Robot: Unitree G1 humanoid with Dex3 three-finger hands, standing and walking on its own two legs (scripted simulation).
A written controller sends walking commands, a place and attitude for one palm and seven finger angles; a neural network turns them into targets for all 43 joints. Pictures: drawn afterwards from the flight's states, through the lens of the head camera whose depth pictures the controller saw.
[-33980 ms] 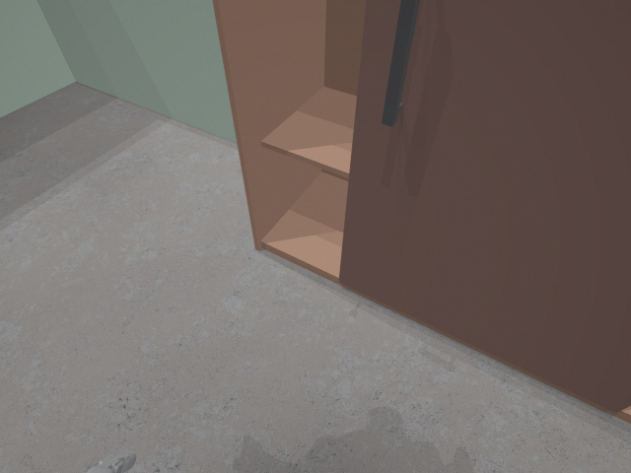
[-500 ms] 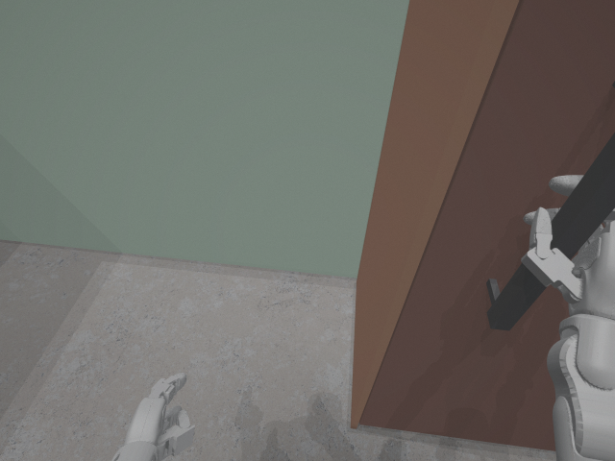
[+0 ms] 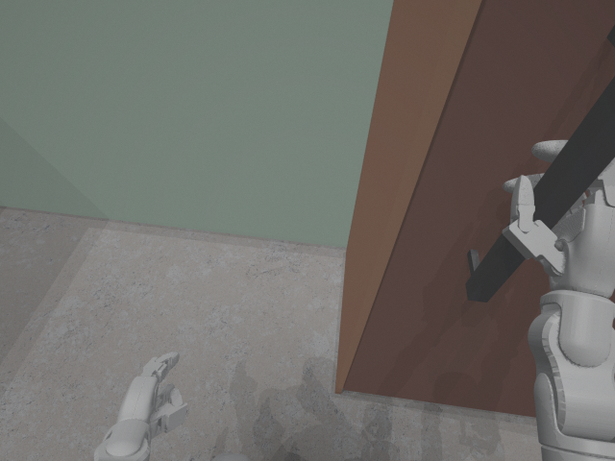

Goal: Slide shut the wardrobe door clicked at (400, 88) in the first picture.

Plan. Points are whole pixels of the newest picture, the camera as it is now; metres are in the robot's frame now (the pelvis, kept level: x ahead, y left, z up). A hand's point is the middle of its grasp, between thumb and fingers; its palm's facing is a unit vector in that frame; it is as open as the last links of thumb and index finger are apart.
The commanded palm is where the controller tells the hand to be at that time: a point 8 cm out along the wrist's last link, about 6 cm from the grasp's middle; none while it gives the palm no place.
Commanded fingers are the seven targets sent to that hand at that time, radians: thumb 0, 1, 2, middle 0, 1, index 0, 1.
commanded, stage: stop walking and hold the door there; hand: right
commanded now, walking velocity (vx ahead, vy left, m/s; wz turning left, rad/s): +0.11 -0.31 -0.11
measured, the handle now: (532, 197) +0.36 -0.20 +0.20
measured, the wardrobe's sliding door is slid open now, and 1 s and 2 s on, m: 0.00 0.00 0.00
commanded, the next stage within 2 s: loosen the grip on the handle in 0.98 s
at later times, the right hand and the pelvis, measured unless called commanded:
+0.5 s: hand (526, 225) +0.31 -0.18 +0.20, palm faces -0.01 +1.00 -0.06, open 6.7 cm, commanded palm +0.30 -0.22 +0.19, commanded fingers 0.00 -0.90 -0.90 0.45 1.40 0.45 1.40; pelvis -0.01 -0.10 +0.00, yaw -2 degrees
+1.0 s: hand (529, 225) +0.31 -0.18 +0.21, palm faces -0.07 +1.00 -0.04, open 6.7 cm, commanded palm +0.30 -0.22 +0.19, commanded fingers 0.00 -0.90 -0.90 0.45 1.40 0.45 1.40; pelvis -0.01 -0.11 +0.01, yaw +0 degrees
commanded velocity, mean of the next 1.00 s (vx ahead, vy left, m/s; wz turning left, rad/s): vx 0.02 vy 0.04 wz -0.02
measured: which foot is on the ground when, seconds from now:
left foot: down 0.00-0.28, up 0.30-0.40, down 0.42-1.00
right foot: down 0.00-0.08, up 0.10-0.26, down 0.28-1.00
